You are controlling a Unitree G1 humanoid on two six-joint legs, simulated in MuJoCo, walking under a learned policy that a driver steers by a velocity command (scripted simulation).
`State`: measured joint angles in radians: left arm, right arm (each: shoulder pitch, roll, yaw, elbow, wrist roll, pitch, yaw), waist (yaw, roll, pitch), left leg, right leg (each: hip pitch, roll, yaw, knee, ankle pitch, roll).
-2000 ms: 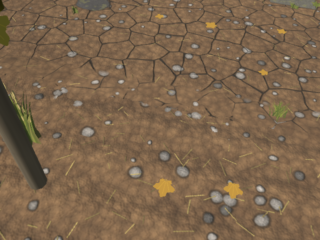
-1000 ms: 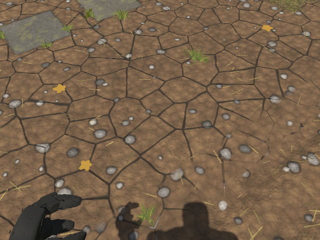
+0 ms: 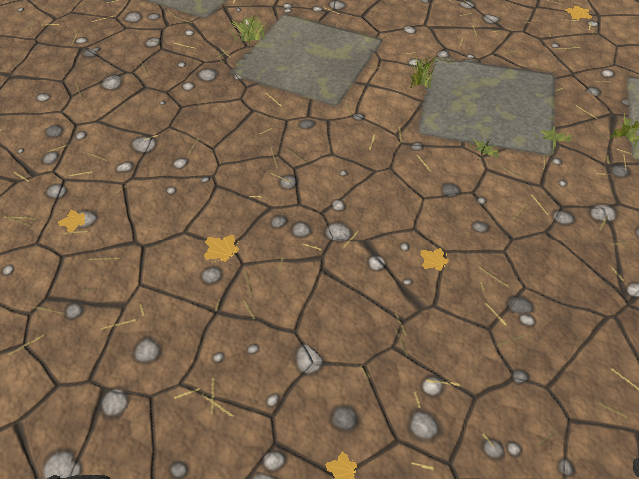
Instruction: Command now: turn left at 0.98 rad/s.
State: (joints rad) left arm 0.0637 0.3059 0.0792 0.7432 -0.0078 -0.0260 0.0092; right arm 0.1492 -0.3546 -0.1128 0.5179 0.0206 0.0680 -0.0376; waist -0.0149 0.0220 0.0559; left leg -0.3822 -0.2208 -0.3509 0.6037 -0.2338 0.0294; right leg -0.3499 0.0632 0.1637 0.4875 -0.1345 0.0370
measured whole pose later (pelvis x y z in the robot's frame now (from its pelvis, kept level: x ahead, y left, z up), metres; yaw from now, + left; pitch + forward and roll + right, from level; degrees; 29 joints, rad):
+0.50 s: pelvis +0.02 +0.03 +0.00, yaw +25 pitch +3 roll -1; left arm 0.20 0.34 0.10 0.76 -0.02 -0.02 -0.01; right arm 0.29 -0.30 -0.06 0.62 0.02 0.00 0.02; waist 0.01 -0.03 -0.02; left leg -0.24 0.02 0.06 0.60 -0.44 0.06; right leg -0.40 -0.13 -0.10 0.87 -0.47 -0.01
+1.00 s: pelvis +0.31 +0.14 -0.02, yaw +8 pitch +0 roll -2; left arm 0.28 0.33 0.08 0.80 0.01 0.00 -0.03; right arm 0.29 -0.23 0.01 0.79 -0.04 -0.09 0.00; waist 0.03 -0.01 0.03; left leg -0.25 0.00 -0.03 1.42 -0.30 0.00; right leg -0.39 0.20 -0.09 0.68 -0.30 -0.21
